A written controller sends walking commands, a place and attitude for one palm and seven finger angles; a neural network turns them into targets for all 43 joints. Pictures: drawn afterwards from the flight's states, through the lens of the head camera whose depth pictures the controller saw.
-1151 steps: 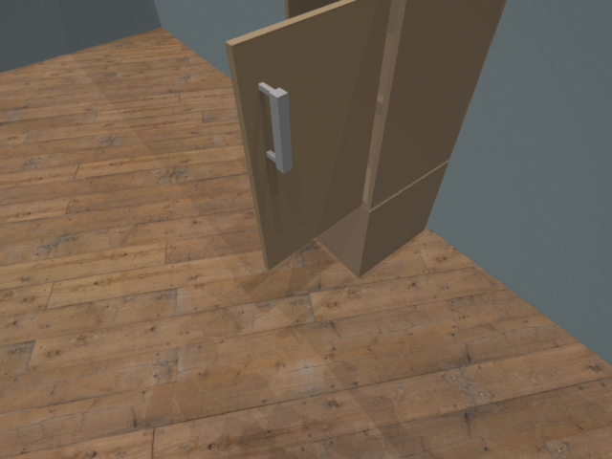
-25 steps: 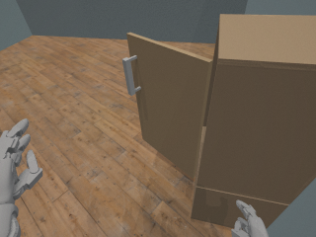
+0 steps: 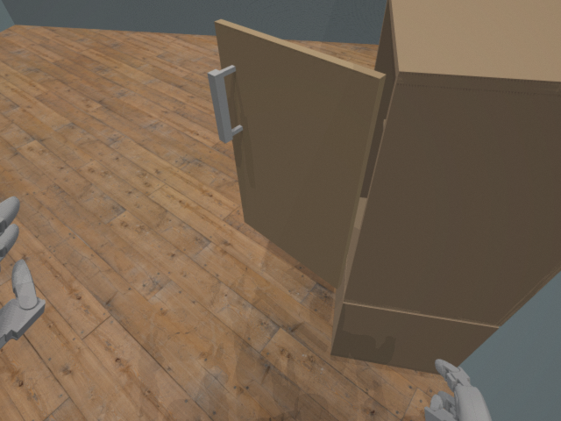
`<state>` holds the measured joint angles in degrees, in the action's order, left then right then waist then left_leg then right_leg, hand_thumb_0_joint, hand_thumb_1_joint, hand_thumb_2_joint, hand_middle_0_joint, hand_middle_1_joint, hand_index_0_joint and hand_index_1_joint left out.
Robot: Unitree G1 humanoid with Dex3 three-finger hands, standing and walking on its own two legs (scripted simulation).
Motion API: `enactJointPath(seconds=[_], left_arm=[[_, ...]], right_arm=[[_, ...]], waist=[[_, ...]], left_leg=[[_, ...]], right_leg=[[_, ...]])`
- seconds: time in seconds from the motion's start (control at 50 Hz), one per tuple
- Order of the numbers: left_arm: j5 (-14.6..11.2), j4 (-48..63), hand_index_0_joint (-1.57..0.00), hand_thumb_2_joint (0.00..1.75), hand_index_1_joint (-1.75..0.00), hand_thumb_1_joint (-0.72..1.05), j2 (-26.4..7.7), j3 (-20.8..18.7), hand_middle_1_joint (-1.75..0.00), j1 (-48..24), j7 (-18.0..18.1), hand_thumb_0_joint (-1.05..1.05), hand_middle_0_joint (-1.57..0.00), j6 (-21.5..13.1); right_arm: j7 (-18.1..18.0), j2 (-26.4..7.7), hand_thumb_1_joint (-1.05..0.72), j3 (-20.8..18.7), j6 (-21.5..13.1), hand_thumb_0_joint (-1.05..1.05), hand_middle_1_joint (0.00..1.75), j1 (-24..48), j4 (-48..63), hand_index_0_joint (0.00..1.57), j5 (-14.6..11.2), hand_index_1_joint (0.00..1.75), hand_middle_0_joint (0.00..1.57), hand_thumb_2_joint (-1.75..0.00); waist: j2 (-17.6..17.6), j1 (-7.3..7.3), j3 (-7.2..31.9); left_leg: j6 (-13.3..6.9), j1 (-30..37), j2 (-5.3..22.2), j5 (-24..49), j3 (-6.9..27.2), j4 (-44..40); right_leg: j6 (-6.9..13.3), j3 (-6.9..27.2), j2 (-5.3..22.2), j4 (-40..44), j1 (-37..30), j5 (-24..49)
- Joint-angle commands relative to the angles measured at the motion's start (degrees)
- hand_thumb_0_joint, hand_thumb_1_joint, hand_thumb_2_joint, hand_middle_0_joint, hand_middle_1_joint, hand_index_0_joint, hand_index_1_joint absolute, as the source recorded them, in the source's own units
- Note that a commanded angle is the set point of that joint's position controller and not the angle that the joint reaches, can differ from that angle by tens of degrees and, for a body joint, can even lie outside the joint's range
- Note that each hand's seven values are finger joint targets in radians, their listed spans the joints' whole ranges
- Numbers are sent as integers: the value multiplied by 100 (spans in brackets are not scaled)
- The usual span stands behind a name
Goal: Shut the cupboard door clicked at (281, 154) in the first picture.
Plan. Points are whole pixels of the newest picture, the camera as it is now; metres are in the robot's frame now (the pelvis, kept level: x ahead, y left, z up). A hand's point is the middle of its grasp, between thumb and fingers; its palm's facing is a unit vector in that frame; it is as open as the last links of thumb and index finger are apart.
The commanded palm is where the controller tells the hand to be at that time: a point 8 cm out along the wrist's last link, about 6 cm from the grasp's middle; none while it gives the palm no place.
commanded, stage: step back with the hand held close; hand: left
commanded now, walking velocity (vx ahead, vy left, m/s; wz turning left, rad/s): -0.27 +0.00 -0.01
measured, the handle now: (228, 104) +0.70 +0.16 +0.10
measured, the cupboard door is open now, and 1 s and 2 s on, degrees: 58 58 58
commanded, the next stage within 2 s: stop stepping back and stand still in 1.08 s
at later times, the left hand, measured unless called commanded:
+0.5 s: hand out of the picture +0.14 +0.28 +0.17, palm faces +0.48 -0.74 -0.46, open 7.4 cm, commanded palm +0.07 +0.30 +0.18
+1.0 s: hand out of the picture +0.08 +0.29 +0.18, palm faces +0.48 -0.78 -0.40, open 7.4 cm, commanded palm +0.03 +0.32 +0.18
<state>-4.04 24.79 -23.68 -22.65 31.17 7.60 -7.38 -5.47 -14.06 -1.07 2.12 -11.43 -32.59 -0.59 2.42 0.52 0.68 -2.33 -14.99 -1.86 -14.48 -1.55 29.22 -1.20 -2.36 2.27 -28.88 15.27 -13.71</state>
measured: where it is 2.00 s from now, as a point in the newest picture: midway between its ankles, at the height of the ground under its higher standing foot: outside the picture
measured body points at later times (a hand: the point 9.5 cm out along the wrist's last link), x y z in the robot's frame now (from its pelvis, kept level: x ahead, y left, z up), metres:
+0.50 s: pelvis -0.05 +0.00 -0.01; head -0.05 +0.01 +0.44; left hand +0.11 +0.31 +0.19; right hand +0.10 -0.24 -0.09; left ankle +0.01 +0.09 -0.74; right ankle -0.02 -0.13 -0.74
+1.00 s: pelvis -0.11 +0.01 +0.00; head -0.09 +0.05 +0.45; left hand +0.05 +0.33 +0.20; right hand +0.07 -0.20 -0.07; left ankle -0.04 +0.10 -0.74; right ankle -0.20 -0.13 -0.70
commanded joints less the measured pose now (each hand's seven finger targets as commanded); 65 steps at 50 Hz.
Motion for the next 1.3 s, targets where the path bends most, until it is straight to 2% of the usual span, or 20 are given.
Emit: enactJointPath(seconds=[0.0,0.12,0.22,0.28,0.36,0.46,0.54,0.62,0.66,0.72,0.76,0.8,0.86,0.98,1.06,1.12,1.16,1.18,1.22,1.28], left_arm=[[24,1351,-20,90,-30,90,-1047,-835,-30,-221,153,0,-20,-448],[138,1223,-20,90,-30,90,-1015,-915,-30,-244,192,0,-20,-604],[165,1392,-20,90,-30,90,-1072,-891,-30,-371,269,0,-20,-758],[171,1545,-20,90,-30,90,-1067,-844,-30,-442,325,0,-20,-850],[275,1579,-20,90,-30,90,-1111,-986,-30,-567,336,0,-20,-941],[279,1400,-20,90,-30,90,-1136,-1157,-30,-201,207,0,-20,-1001],[163,1564,-20,90,-30,90,-1063,-994,-30,-221,166,0,-20,-1020],[120,1481,-20,90,-30,90,-1235,-985,-30,-219,279,0,-20,-976],[149,1523,-20,90,-30,90,-1387,-1132,-30,-249,359,0,-20,-935],[148,1603,-20,90,-30,90,-1315,-1082,-30,-216,357,0,-20,-910],[191,1950,-20,90,-30,90,-1362,-1110,-30,-411,354,0,-20,-1042],[210,1815,-20,90,-30,90,-1172,-1197,-30,-241,251,0,-20,-1082],[139,1908,-20,90,-30,90,-999,-996,-30,-402,197,0,-20,-1068],[73,1933,-20,90,-30,90,-817,-484,-30,-500,99,0,-20,-912],[2,2062,-20,90,-30,90,-1322,-1029,-30,-161,32,0,-20,-837],[-165,2117,-20,90,-30,90,-1562,-1357,-30,148,-53,0,-20,-826],[-202,2075,-20,90,-30,90,-1671,-1387,-30,382,-2,0,-20,-817],[-206,1763,-20,90,-30,90,-1664,-1425,-30,704,58,0,-20,-767],[-106,1392,-20,90,-30,90,-1453,-1329,-30,726,182,0,-20,-523],[18,937,-20,90,-30,90,-1199,-1003,-30,-80,360,0,-20,-376]], right_arm=[[-67,-678,-90,-203,-319,0,30,591,1025,20,-3,30,20,-90],[-41,-680,-90,-206,-401,0,30,510,1033,20,-17,30,20,-90],[-14,-634,-90,-192,-533,0,30,395,933,20,27,30,20,-90],[-37,-622,-90,-166,-627,0,30,370,850,20,40,30,20,-90],[-102,-764,-90,-165,-798,0,30,488,838,20,64,30,20,-90],[-46,-734,-90,-236,-866,0,30,416,811,20,116,30,20,-90],[31,-615,-90,-245,-822,0,30,388,770,20,50,30,20,-90],[87,-449,-90,-248,-680,0,30,395,653,20,33,30,20,-90],[90,-436,-90,-249,-601,0,30,471,612,20,90,30,20,-90],[31,-416,-90,-165,-527,0,30,495,654,20,65,30,20,-90],[-92,-618,-90,-240,-622,0,30,604,740,20,39,30,20,-90],[-106,-624,-90,-279,-770,0,30,576,754,20,155,30,20,-90],[-6,-551,-90,-338,-964,0,30,453,581,20,183,30,20,-90],[175,-527,-90,-218,-1127,0,30,404,211,20,228,30,20,-90],[216,-545,-90,-224,-978,0,30,557,363,20,237,30,20,-90],[200,-505,-90,-173,-763,0,30,777,669,20,131,30,20,-90],[196,-216,-90,-149,-624,0,30,604,706,20,-17,30,20,-90],[148,-287,-90,-156,-636,0,30,651,794,20,-83,30,20,-90],[94,-231,-90,-36,-550,0,30,604,730,20,-15,30,20,-90],[-64,-390,-90,19,-559,0,30,362,572,20,20,30,20,-90]], waist=[[328,12,784],[142,-54,356],[-196,-117,257],[-66,-150,291],[994,-81,303],[680,-42,402],[-32,-61,967],[-981,-129,620],[-952,-131,545],[-614,-185,381],[645,-146,490],[1687,-62,837],[835,-20,875],[1193,-64,1343],[1158,20,1753],[591,12,1536],[-1115,-70,1675],[-1416,-1,1244],[-867,-77,765],[-452,-230,342]], left_leg=[[-13,-735,942,1378,822,-860],[-178,-2079,831,-1253,908,-948],[-44,-1529,531,-1306,707,-241],[-28,-1183,574,-1270,776,-297],[-324,-2476,1227,-2212,1604,-1717],[-362,-2784,1163,-1247,1432,-1212],[-82,-1738,784,-266,849,-225],[269,-788,202,-743,359,1331],[278,-581,172,-703,403,1919],[145,-482,431,-255,567,243],[-97,-1081,1085,317,1181,-907],[-519,-2296,2000,-850,2159,-1917],[-536,-1092,1903,773,1719,-1224],[-300,1343,1667,3688,1254,-867],[-190,1057,1587,3092,1130,-933],[69,-30,1176,1175,559,-895],[404,300,408,390,-158,495],[408,-156,160,-420,14,1506],[352,-1219,307,-823,465,2186],[270,-777,427,-277,381,774]], right_leg=[[104,242,29,-261,-969,1234],[166,542,148,-76,-1123,308],[379,951,534,735,-28,-957],[362,774,481,790,318,-1261],[69,253,-321,-688,-1117,-304],[107,540,-349,-856,-1623,998],[279,1158,143,-287,-906,1355],[828,2089,1237,1195,920,-427],[999,2006,1473,1372,1308,-247],[568,1229,852,707,1084,159],[101,456,-175,-199,198,348],[3,289,-647,-2104,-952,-416],[82,444,-567,-1938,-47,-1159],[-4,167,-621,-122,511,-883],[34,143,-634,556,-282,-205],[135,243,-323,780,-821,693],[257,960,893,1235,3,2067],[460,1285,1315,1246,439,1961],[997,1598,1605,961,253,2054],[720,1071,1120,715,138,1556]])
